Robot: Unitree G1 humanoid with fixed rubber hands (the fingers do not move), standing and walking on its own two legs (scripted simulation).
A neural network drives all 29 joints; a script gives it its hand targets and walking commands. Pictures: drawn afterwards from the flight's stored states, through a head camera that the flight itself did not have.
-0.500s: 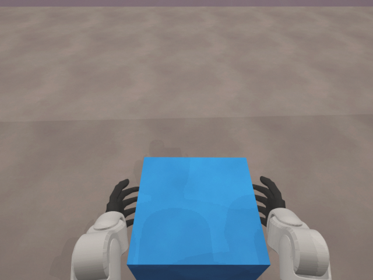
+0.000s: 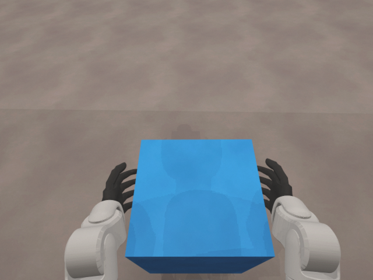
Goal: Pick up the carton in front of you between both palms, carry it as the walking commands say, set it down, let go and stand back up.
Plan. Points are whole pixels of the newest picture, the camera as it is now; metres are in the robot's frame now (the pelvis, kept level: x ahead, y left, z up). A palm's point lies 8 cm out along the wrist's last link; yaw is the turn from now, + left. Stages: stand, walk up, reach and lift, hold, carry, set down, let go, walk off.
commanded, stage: carry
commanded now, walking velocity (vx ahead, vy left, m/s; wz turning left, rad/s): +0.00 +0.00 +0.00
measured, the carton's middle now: (196, 212) +0.25 +0.00 +0.01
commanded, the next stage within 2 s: hold in 1.50 s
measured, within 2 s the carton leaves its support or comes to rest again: neither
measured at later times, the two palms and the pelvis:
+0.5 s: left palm (120, 150) +0.36 +0.16 +0.09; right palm (260, 150) +0.35 -0.14 +0.09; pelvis +0.12 +0.02 -0.01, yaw -2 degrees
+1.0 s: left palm (126, 161) +0.36 +0.16 +0.05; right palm (257, 161) +0.35 -0.14 +0.05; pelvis +0.09 +0.02 +0.00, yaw -2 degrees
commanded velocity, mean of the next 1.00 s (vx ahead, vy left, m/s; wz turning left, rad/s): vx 0.00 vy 0.00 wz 0.00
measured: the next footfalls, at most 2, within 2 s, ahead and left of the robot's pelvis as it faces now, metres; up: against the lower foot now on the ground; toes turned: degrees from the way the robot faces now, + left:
left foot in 0.10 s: +0.12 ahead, +0.14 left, +0.00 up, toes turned -8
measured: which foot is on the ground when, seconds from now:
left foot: up 0.00-0.08, down 0.10-1.00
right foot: down 0.00-1.00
